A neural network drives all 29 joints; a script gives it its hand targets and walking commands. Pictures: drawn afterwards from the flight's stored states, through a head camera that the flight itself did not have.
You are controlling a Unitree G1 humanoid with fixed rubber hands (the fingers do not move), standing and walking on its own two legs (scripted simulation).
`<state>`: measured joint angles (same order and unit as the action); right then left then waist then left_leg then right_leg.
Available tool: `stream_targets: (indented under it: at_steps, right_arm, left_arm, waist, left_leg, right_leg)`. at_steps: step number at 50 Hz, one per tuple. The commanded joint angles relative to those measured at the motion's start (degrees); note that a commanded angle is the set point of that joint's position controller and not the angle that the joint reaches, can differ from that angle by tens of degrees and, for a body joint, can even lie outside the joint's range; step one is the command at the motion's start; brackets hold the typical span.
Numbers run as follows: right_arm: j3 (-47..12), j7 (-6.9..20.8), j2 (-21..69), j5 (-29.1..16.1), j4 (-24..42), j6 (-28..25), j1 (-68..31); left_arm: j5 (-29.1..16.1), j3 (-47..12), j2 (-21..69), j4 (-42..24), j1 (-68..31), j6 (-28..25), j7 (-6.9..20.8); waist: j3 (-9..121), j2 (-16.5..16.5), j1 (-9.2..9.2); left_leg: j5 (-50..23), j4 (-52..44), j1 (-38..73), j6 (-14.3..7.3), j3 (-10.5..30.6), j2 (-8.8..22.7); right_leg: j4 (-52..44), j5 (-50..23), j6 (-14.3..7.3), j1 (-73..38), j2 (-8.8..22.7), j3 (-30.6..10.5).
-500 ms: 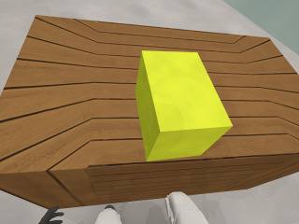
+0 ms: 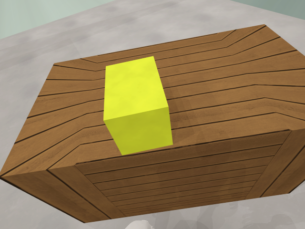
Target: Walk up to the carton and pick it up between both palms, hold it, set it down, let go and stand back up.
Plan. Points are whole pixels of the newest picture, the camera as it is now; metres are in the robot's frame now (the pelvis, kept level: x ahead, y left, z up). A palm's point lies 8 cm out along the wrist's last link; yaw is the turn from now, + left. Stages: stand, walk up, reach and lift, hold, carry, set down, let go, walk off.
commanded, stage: walk up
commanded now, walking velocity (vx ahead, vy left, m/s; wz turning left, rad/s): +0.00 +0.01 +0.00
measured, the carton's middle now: (138, 104) +0.50 +0.10 +0.03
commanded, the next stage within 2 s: none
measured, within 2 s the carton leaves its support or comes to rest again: neither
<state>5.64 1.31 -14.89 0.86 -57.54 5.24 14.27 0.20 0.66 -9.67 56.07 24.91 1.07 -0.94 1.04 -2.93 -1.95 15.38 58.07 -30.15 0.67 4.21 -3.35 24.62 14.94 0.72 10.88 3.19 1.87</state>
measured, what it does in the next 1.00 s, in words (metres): steps to the left: left foot, then right foot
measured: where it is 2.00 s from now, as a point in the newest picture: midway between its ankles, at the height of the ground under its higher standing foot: outside the picture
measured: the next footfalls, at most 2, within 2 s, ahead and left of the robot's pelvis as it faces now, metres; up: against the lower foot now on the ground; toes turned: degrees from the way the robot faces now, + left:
left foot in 0.58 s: +0.16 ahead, +0.20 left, +0.00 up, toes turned +1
right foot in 0.96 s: +0.01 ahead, +0.01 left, +0.00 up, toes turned -4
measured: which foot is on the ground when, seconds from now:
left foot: up 0.00-0.56, down 0.58-1.00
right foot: down 0.00-0.60, up 0.62-0.94, down 0.96-1.00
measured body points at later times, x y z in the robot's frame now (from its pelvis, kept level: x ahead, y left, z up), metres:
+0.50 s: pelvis +0.03 +0.04 +0.00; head +0.03 +0.01 +0.45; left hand -0.06 +0.25 -0.14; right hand +0.08 -0.19 -0.17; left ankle +0.09 +0.21 -0.71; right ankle -0.02 -0.08 -0.75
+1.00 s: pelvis +0.02 +0.12 -0.01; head +0.03 +0.10 +0.44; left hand +0.02 +0.36 -0.16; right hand +0.08 -0.11 -0.17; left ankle +0.13 +0.19 -0.75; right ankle -0.03 +0.02 -0.75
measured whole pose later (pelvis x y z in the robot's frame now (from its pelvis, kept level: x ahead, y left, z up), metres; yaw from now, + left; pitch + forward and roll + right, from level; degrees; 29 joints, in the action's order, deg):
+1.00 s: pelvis +0.02 +0.12 -0.01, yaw -3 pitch +0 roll +0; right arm 1.9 -1.6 -9.7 0.4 -61.2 1.5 9.2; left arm 0.7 1.3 -9.2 63.7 17.8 1.1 -2.3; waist -1.0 -2.2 -0.3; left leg 3.3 21.6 -18.8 -3.3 -5.9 -0.8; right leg 24.3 17.1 -1.6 6.7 -1.0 2.2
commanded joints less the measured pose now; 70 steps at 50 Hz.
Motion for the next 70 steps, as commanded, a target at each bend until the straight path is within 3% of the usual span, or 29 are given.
stream_targets:
  at_steps: [1, 3, 5, 6, 7, 8, 11, 12, 13, 20, 21, 22, 23, 24, 26, 27, 29, 31, 33, 36, 37, 42, 43, 46, 48, 50, 55, 64, 70]
  right_arm:
    - [0.6, -1.4, -2.3, -0.1, 0.6, -0.9, 0.8]
    - [0.3, -1.7, -1.6, 0.1, 0.0, -0.9, 0.7]
    - [0.6, -2.0, -3.1, 0.0, -1.6, 0.3, 1.2]
    - [1.0, -2.2, -3.5, 0.8, -2.3, 0.7, 1.9]
    - [0.3, -1.2, -3.3, 1.1, -2.3, 0.6, 2.2]
    - [0.4, -0.4, -3.8, 1.5, -2.0, 0.2, 1.3]
    - [0.4, 0.0, -1.7, 1.8, -1.9, -1.7, 0.9]
    - [0.2, 0.0, -1.7, 1.3, -1.8, -2.1, 1.0]
    - [0.1, 0.3, -0.7, 1.3, -2.1, -2.3, -0.1]
    - [-1.9, 0.2, 1.3, 0.7, -0.2, -3.7, -0.8]
    - [-2.2, -0.4, -0.3, -0.8, -1.1, -3.8, -0.5]
    - [-2.8, -0.3, 2.7, -1.7, -0.8, -4.5, -1.0]
    - [-2.9, -1.2, 2.2, -1.4, -1.2, -5.2, -1.2]
    - [-2.9, -1.8, 1.4, -1.5, -1.7, -5.2, 0.3]
    - [-3.4, -2.6, 2.0, -0.5, -4.4, -5.1, 6.7]
    - [-3.7, -2.8, 1.2, -0.1, -4.9, -5.6, 8.8]
    - [-2.7, -2.6, -4.8, -0.8, -2.0, -6.4, 3.3]
    - [-1.1, -3.7, -8.7, -1.4, -1.0, -4.9, 1.1]
    - [-1.9, -3.7, -4.9, -0.4, 0.5, -4.8, 0.8]
    - [-2.9, -3.4, -1.1, -0.1, 1.1, -4.2, -7.5]
    - [-2.4, -3.3, -1.2, -0.4, 1.3, -4.4, -7.5]
    - [-2.5, -3.9, -1.8, 0.1, 0.4, -4.2, -4.7]
    - [-2.7, -3.9, -1.4, 0.8, -0.6, -4.3, -3.1]
    - [-2.0, -3.3, -2.0, -0.4, -2.6, -3.6, -1.3]
    - [-2.3, -2.7, -0.1, -1.1, -2.7, -4.6, 0.7]
    - [-3.6, -2.2, 3.6, -0.5, -3.8, -3.9, 0.0]
    - [-4.0, -2.1, 5.9, 0.5, -5.1, -4.5, 3.7]
    - [-5.1, -3.2, 4.9, 0.1, -7.8, -5.7, 7.2]
    - [-4.6, -3.6, 3.8, 0.1, -8.0, -5.8, 8.7]
  left_arm:
    - [-1.2, -0.6, -4.4, -3.1, 1.7, -5.0, -1.6]
    - [-0.6, 0.6, -6.8, -2.3, 3.0, -4.9, -2.0]
    - [-0.3, 2.6, -11.5, -0.9, 5.9, -4.5, -2.9]
    - [0.3, 2.4, -10.1, -0.1, 7.8, -4.4, -2.9]
    - [0.4, 3.2, -11.9, 2.2, 11.7, -4.0, -3.1]
    - [0.2, 3.8, -12.2, 2.4, 9.9, -3.6, -3.3]
    - [0.8, 2.7, -6.6, 2.4, 5.9, -4.0, -2.5]
    - [0.7, 2.0, -5.1, 2.7, 7.1, -4.4, -2.2]
    - [0.4, 1.7, -3.2, 3.7, 7.1, -4.4, -1.6]
    - [1.9, 2.6, -6.3, 5.7, 6.4, -5.6, -1.3]
    - [1.8, 1.5, -4.2, 4.5, 1.4, -5.3, -1.2]
    - [0.6, 0.4, -1.0, 5.6, 1.8, -4.7, -1.5]
    - [0.0, 0.0, -0.6, 7.0, 5.2, -4.9, -1.4]
    - [-0.1, 0.4, -2.2, 7.7, 7.5, -4.4, -1.0]
    - [0.5, 1.4, -5.6, 5.9, 3.1, -3.8, -0.7]
    - [0.2, 2.3, -6.8, 5.8, 3.6, -3.5, -0.4]
    - [-0.2, 1.7, -4.3, 5.5, 4.8, -2.0, -1.2]
    - [-1.7, 2.3, -2.9, 5.2, 4.6, 0.4, -2.7]
    - [0.7, 2.4, -2.0, 6.7, 4.4, 1.8, -1.8]
    - [1.8, 2.2, -1.6, 9.5, 9.8, 1.5, -0.1]
    - [2.0, 2.0, -1.2, 9.7, 10.7, 1.4, -0.1]
    - [1.3, 0.6, -1.2, 7.5, 2.5, 1.8, -1.0]
    - [0.8, 1.0, -2.4, 6.5, -0.4, 1.4, -1.3]
    - [-0.2, 0.8, -2.4, 9.1, 4.7, -0.2, -1.7]
    - [0.8, 1.7, -5.7, 9.1, 4.7, -0.5, -1.5]
    - [-0.6, 0.5, -4.4, 8.9, -0.6, -0.5, -1.3]
    - [0.1, -0.7, -2.1, 7.0, -6.2, -2.9, -1.4]
    - [0.2, 0.4, -2.8, 9.4, 3.4, -2.8, -1.4]
    - [0.0, -0.5, -0.5, 10.0, 2.8, -2.6, -1.4]
  waist:
    - [-1.5, 11.7, 1.07]
    - [-1.0, 12.9, 0.53]
    - [0.8, 7.8, -0.51]
    - [2.0, 5.9, -1.00]
    - [2.2, 4.1, -1.70]
    - [-0.7, 3.4, -1.49]
    - [-7.7, 7.8, -0.24]
    - [-8.7, 6.4, -1.50]
    - [-12.3, 11.6, -1.76]
    - [-15.3, 19.3, -0.72]
    - [-15.1, 15.2, 0.40]
    - [-12.4, 19.3, 2.46]
    - [-10.0, 14.7, 0.94]
    - [-6.6, 16.5, 0.14]
    - [-4.6, 8.7, 4.36]
    - [-1.8, 7.7, 3.37]
    - [-6.0, -6.3, 1.92]
    - [-4.3, -16.8, 2.55]
    - [-1.9, -8.8, 2.01]
    - [1.8, -10.5, -3.50]
    - [2.8, -10.0, -2.82]
    - [0.8, -2.9, 0.25]
    - [-0.8, -5.8, 1.71]
    - [-1.3, 1.1, 0.44]
    - [-1.9, 9.4, 2.36]
    - [-6.0, 16.3, 3.08]
    - [-9.3, 10.5, 5.33]
    - [-4.0, -4.3, 1.42]
    - [-3.8, 1.2, 1.51]
  left_leg:
    - [-1.0, -9.5, -0.8, 2.8, 1.0, 1.9]
    - [2.0, -12.7, 0.9, 3.6, -2.0, 2.2]
    - [6.4, -5.3, 2.0, 3.8, -2.1, 2.9]
    - [7.2, -6.2, 1.0, 4.2, -0.8, 4.1]
    - [5.5, -2.7, -1.2, 4.6, -1.4, 4.7]
    - [2.6, -0.9, -6.2, 4.8, -1.8, 5.4]
    - [0.1, -2.5, -6.9, 4.6, -2.3, 6.1]
    - [-0.5, -3.8, -6.3, 4.6, -2.7, 4.7]
    - [-2.1, -4.7, -5.3, 4.5, -2.8, 5.5]
    - [-1.2, -12.8, 1.0, 5.0, -6.2, 7.4]
    - [-1.2, -18.3, 6.6, 4.9, -4.8, 6.3]
    - [0.0, -23.5, 15.4, 3.8, -4.5, 6.2]
    - [-3.4, -29.0, 13.7, 3.1, -7.5, 3.8]
    - [-8.1, -31.8, 19.0, 2.2, -9.3, 3.1]
    - [-17.6, -35.3, 29.2, 0.8, -8.5, 4.8]
    - [-20.2, -34.9, 32.0, 1.3, -7.1, 7.8]
    - [-24.0, -38.3, 25.6, 1.6, 5.9, 18.9]
    - [-38.7, -41.6, 18.7, -8.8, 12.7, 25.2]
    - [-12.5, -43.7, 14.5, -6.3, 10.7, 22.4]
    - [8.3, -47.3, 9.5, -2.6, 0.3, 12.7]
    - [10.1, -47.9, 10.3, -1.3, 0.5, 12.0]
    - [8.9, -48.3, 17.6, -7.7, 7.7, 16.8]
    - [4.2, -47.8, 18.4, -8.8, 8.8, 17.3]
    - [3.9, -45.4, 14.7, -6.4, 8.1, 14.8]
    - [1.1, -41.6, 11.1, -0.9, 0.7, 9.8]
    - [-1.8, -32.9, 19.9, -0.7, -6.2, 5.2]
    - [-11.1, -36.0, 20.0, -1.2, -4.4, 6.4]
    - [-5.0, -41.6, 19.8, -2.5, 1.2, 9.7]
    - [-4.2, -41.6, 20.5, -2.5, 1.4, 10.0]
  right_leg:
    - [-10.5, -13.4, 7.4, -14.4, 8.3, -12.5]
    - [-9.9, -22.5, 4.0, -16.1, 11.5, -14.2]
    - [-6.6, -37.8, 1.3, -16.2, 18.5, -17.2]
    - [-8.2, -28.2, -0.9, -18.2, 19.5, -23.2]
    - [-12.7, 1.5, -1.4, -17.6, 20.4, -27.5]
    - [-16.3, 17.4, -0.6, -17.3, 20.4, -30.5]
    - [-17.7, 13.9, -2.6, -11.7, 17.1, -23.1]
    - [-17.9, 9.9, -0.8, -12.8, 14.3, -22.1]
    - [-18.0, 5.7, 1.6, -9.1, 11.8, -16.6]
    - [-19.7, 7.4, -6.8, 2.9, 12.6, -11.5]
    - [-15.6, -1.3, -6.1, 4.4, 8.4, -5.9]
    - [-10.2, -18.2, -6.1, 5.4, 3.8, -0.7]
    - [-6.4, -32.6, -6.6, -0.2, 4.3, -1.7]
    - [-3.2, -34.8, -6.8, 0.6, 5.4, -1.7]
    - [-1.8, -15.5, -5.9, 7.6, 6.1, -3.9]
    - [-0.4, -7.8, -4.2, 9.4, 4.5, -3.6]
    - [5.8, 9.1, -0.9, 11.1, -0.9, -1.9]
    - [24.7, 19.7, 1.0, 7.7, -3.6, 2.2]
    - [32.5, 18.2, 0.5, 7.2, -0.9, -2.8]
    - [32.9, 10.6, 0.3, 3.0, -1.4, -1.0]
    - [31.6, 9.6, -0.6, 2.3, -3.3, 0.0]
    - [15.4, 12.7, -1.9, 6.3, -3.7, 0.4]
    - [8.3, 11.4, -2.1, 5.7, -2.4, -1.2]
    - [-10.3, -4.0, -3.2, -5.5, -1.5, -2.0]
    - [-11.1, 4.5, -5.7, -5.7, 6.5, -11.4]
    - [-17.0, 23.3, -7.2, 12.8, 7.7, -12.3]
    - [-15.1, 10.6, -4.9, 10.3, 4.1, -7.4]
    - [-7.5, 0.3, -4.4, -0.5, 1.4, -4.5]
    - [-6.9, 2.1, -4.2, 1.7, 0.7, -4.4]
